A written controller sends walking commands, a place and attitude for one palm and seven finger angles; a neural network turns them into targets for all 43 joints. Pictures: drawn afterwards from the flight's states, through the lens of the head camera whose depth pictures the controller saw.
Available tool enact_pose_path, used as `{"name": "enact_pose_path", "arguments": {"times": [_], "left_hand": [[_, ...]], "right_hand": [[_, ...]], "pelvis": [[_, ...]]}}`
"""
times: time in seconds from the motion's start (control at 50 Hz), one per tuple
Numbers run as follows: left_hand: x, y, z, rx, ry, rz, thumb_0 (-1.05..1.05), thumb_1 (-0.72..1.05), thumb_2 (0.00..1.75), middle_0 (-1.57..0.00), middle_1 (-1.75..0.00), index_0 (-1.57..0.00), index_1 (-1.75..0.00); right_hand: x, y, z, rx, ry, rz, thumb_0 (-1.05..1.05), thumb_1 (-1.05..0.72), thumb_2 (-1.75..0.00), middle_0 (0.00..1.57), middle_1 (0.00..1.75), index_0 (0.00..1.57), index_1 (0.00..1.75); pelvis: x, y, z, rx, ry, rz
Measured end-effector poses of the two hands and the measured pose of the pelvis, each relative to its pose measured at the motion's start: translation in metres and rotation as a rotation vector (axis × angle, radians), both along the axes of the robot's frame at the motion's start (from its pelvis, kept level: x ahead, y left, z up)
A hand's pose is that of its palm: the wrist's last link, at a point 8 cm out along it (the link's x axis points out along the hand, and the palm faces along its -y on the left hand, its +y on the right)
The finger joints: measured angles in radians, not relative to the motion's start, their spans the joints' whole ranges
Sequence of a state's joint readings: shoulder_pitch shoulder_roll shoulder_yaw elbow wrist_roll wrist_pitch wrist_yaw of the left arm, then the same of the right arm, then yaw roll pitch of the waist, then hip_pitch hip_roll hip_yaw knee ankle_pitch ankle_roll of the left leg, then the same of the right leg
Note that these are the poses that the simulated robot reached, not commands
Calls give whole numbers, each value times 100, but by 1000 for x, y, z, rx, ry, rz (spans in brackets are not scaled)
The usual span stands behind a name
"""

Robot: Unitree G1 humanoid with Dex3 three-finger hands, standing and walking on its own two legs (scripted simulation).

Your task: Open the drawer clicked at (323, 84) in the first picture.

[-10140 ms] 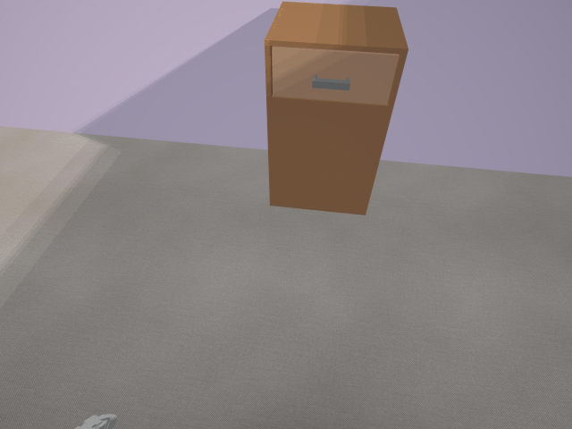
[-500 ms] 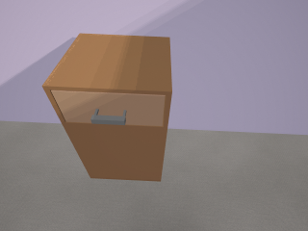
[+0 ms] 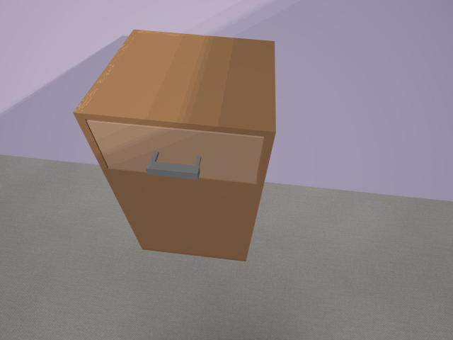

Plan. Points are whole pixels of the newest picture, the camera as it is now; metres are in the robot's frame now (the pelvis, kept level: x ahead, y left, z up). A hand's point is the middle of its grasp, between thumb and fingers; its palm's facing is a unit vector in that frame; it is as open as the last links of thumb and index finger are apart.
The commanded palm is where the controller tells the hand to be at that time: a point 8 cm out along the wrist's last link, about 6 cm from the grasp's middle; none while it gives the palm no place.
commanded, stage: come to a stop and stand still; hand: left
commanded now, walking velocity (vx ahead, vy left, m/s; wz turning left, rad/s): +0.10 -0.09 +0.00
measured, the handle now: (175, 163) +0.53 +0.16 -0.07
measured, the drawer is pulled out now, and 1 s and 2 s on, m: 0.00 0.00 0.00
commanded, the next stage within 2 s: look again from close up in 1.24 s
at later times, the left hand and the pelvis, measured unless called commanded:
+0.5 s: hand out of the picture -0.03 +0.14 -0.16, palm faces +0.01 -0.99 -0.17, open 7.3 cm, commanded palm none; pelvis -0.01 -0.02 +0.01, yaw -2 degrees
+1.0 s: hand out of the picture -0.05 +0.11 -0.16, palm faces +0.05 -0.99 -0.15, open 7.3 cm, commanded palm none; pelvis -0.01 -0.04 +0.02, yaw -2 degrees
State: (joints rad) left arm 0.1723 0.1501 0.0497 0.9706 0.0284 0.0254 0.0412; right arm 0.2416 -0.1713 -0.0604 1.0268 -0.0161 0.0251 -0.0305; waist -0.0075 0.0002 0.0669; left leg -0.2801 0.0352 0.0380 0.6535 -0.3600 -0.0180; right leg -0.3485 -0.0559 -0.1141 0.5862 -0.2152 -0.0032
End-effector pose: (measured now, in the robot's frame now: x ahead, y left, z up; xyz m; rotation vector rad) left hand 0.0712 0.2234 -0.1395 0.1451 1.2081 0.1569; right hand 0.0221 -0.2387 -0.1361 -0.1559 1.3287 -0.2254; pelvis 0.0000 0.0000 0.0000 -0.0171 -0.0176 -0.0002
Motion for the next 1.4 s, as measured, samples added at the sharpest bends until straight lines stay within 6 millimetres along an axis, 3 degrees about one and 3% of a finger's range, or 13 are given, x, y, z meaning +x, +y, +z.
{"name": "enact_pose_path", "arguments": {"times": [0.1, 0.2, 0.32, 0.48, 0.64, 0.78, 1.0, 1.4], "left_hand": [[-26, 18, -1, -16, 58, 14, 0, 92, 90, -20, -29, -20, -30], [-56, 20, 7, -25, 125, 18, 0, 92, 90, -20, -29, -20, -30], [-82, 7, 8, -15, 218, -5, 0, 91, 90, -20, -29, -20, -30], [-100, -28, 11, -24, 218, 2, 0, 91, 90, -20, -29, -20, -30], [-108, -60, 8, -66, 209, 9, 0, 91, 90, -20, -29, -20, -30], [-120, -72, 9, -75, 235, 29, 0, 91, 90, -20, -29, -20, -30], [-123, -66, 11, -54, 261, 51, 0, 91, 90, -20, -29, -20, -30], [-100, -50, 10, -29, 218, 11, 0, 91, 90, -20, -29, -20, -30]], "right_hand": [[-10, 12, 12, -23, -24, 17, 1, -92, -90, 20, 30, 20, 30], [-16, 29, 15, 13, -6, 27, 1, -91, -90, 20, 30, 20, 30], [-34, 21, 6, 35, 25, -21, 1, -93, -89, 21, 30, 20, 30], [-63, 7, -2, 71, 94, -41, 1, -92, -90, 20, 30, 20, 30], [-73, 6, -2, 103, 114, -33, 0, -91, -90, 20, 30, 20, 30], [-75, 8, -2, 121, 133, -27, 0, -91, -90, 20, 30, 20, 30], [-64, 7, -2, 117, 133, -19, 0, -91, -90, 20, 30, 20, 30], [-44, 4, -1, 85, 106, 0, 2, -93, -90, 20, 30, 20, 30]], "pelvis": [[-4, 13, 6, 10, -3, -13], [-2, 15, 16, 10, 11, -22], [-6, 4, 13, 35, 22, -47], [-12, -15, 14, 23, -6, -39], [-15, -29, 16, 22, -18, -32], [-14, -36, 16, 19, -9, -28], [-5, -36, 16, 22, -4, -27], [0, -24, 14, 9, 7, -39]]}}
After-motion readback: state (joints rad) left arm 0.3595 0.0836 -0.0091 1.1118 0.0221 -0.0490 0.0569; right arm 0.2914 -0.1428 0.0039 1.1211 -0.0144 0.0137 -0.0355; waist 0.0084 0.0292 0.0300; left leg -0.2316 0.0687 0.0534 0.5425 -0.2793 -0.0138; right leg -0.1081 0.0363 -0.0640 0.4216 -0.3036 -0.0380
